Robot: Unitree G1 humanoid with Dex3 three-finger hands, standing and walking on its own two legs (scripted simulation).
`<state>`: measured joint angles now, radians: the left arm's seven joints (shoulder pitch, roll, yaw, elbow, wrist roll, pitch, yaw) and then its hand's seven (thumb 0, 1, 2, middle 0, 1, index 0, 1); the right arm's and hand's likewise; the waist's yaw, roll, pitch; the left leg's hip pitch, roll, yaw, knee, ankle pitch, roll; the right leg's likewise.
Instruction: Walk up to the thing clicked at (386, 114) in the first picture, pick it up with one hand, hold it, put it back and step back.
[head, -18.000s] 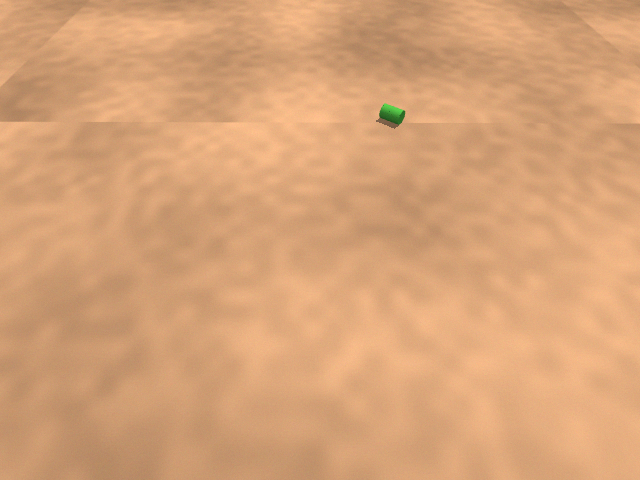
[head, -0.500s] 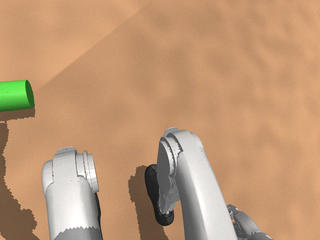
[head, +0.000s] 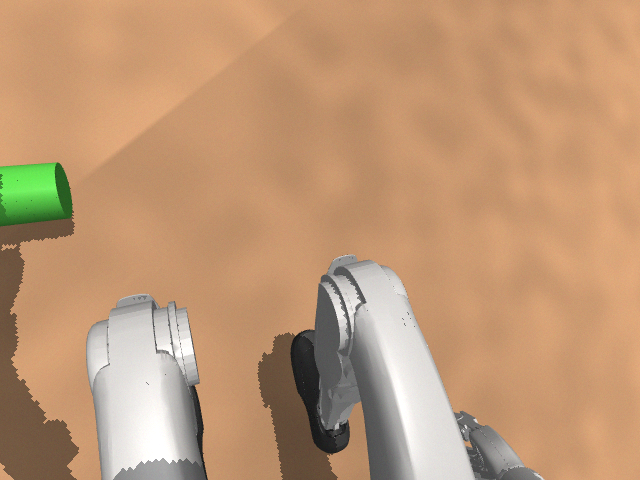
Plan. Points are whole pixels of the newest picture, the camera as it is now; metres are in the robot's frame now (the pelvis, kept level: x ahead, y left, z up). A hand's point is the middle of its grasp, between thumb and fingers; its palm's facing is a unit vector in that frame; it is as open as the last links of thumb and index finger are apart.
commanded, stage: approach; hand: left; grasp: from above
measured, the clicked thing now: (15, 195) +0.49 +0.33 -0.28
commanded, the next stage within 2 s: close in in 0.60 s
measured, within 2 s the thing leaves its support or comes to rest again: neither
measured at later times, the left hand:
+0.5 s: hand (3, 174) +0.48 +0.30 -0.17, palm faces -0.48 -0.06 -0.88, open 13.7 cm
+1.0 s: hand out of the picture +0.47 +0.32 -0.19, palm faces -0.47 -0.07 -0.88, open 13.5 cm
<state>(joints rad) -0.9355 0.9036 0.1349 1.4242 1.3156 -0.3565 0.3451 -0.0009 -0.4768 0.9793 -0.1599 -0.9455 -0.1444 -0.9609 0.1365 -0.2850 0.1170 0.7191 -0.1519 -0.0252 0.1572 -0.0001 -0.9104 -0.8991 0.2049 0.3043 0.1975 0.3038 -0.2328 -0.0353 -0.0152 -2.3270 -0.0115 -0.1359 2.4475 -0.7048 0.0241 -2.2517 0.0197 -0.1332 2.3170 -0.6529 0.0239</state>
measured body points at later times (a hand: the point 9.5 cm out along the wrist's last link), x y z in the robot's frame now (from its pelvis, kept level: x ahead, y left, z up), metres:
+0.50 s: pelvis +0.00 +0.00 +0.01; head +0.25 +0.08 +0.37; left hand +0.50 +0.30 -0.12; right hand +0.02 -0.27 -0.08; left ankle +0.07 +0.12 -0.29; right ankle +0.11 -0.12 -0.29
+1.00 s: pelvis +0.00 +0.00 +0.00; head +0.25 +0.11 +0.36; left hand +0.49 +0.32 -0.14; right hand +0.06 -0.26 -0.08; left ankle +0.07 +0.12 -0.29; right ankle +0.11 -0.12 -0.29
